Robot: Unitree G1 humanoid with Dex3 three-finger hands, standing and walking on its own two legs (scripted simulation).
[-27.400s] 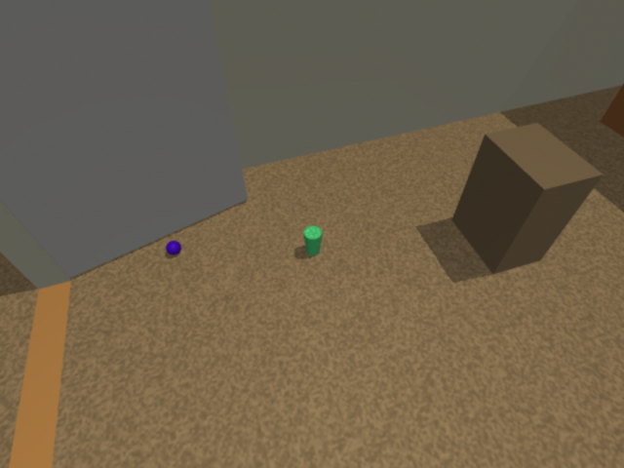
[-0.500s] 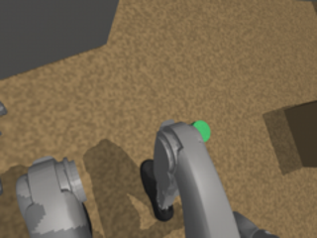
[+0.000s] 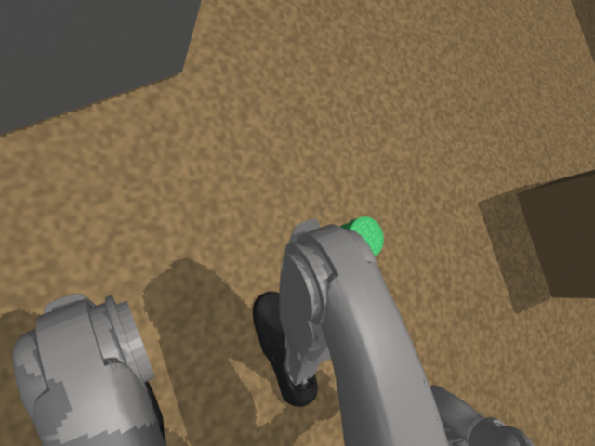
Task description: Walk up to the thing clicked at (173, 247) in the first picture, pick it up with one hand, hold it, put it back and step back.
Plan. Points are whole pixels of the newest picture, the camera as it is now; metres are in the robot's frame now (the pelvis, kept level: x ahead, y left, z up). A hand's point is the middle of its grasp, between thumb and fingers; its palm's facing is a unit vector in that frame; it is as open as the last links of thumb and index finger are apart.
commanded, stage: open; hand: left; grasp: from above
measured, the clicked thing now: out of the picture +0.43 +0.31 -0.26
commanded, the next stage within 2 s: withdraw in 0.94 s
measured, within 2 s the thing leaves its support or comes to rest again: neither
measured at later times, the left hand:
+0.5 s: hand out of the picture +0.41 +0.30 -0.25, palm faces -0.43 -0.15 -0.89, open 12.0 cm
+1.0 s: hand out of the picture +0.41 +0.31 -0.25, palm faces -0.44 -0.17 -0.88, open 13.5 cm
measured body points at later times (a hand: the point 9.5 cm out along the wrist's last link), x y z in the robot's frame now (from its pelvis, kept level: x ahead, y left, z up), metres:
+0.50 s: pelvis +0.00 +0.00 +0.00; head +0.25 +0.13 +0.35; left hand +0.43 +0.31 -0.20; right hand +0.06 -0.26 -0.05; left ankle +0.06 +0.12 -0.26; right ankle +0.12 -0.13 -0.26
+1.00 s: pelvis +0.00 +0.00 +0.00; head +0.26 +0.13 +0.35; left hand +0.43 +0.31 -0.20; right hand +0.05 -0.25 -0.05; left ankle +0.06 +0.12 -0.26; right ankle +0.12 -0.13 -0.26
